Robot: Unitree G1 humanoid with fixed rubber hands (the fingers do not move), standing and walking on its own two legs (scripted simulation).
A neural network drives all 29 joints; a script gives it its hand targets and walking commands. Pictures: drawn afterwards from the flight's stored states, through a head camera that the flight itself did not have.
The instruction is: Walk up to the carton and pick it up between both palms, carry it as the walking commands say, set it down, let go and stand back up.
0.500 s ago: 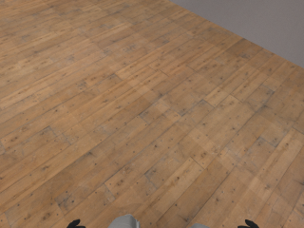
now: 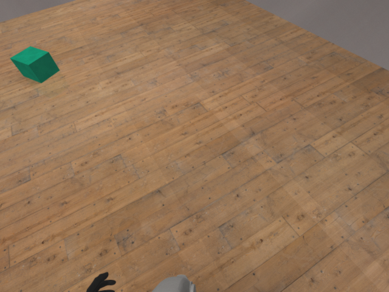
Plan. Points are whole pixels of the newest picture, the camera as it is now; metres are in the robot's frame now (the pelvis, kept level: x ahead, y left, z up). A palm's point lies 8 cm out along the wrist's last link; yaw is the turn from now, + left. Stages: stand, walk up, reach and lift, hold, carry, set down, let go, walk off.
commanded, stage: walk up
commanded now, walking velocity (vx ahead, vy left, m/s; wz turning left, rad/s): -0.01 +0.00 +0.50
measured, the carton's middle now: (35, 64) +2.01 +1.58 -0.67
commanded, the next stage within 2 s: none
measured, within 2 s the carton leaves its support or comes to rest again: neither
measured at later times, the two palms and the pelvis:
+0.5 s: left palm out of the picture +0.01 +0.35 -0.14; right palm (281, 279) +0.17 -0.15 -0.12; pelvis +0.05 +0.08 +0.00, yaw +16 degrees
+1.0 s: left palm (45, 288) +0.16 +0.40 -0.16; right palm (203, 162) +0.48 +0.01 -0.13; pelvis +0.28 +0.18 -0.02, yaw +29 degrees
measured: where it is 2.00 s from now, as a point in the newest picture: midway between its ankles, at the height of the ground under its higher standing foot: (135, 201)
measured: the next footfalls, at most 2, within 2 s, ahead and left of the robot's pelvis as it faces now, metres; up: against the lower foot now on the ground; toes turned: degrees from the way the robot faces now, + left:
left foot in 0.32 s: -0.03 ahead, +0.17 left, +0.00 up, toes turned +19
right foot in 0.70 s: +0.36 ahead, +0.03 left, +0.00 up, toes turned +9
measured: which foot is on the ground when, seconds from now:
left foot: up 0.00-0.30, down 0.32-0.72, up 0.74-1.00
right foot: down 0.00-0.34, up 0.36-0.68, down 0.70-1.00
